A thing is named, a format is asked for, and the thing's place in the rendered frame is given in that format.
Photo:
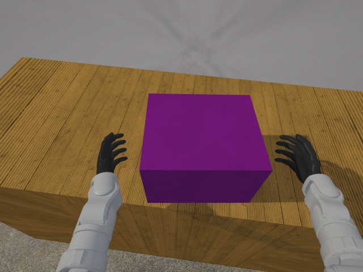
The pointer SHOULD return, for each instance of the robot left forearm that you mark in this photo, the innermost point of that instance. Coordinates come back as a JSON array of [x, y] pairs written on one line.
[[89, 245]]

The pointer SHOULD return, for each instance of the pedestal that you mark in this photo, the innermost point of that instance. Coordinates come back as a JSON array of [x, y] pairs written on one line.
[[54, 116]]

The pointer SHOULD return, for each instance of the carton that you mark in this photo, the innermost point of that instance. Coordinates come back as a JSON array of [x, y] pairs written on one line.
[[200, 148]]

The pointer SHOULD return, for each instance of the robot left hand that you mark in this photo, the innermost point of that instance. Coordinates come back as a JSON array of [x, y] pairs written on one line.
[[106, 162]]

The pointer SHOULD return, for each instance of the robot right forearm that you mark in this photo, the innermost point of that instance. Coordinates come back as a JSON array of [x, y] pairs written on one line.
[[340, 240]]

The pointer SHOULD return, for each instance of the robot right hand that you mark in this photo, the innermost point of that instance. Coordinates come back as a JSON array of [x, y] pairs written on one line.
[[304, 156]]

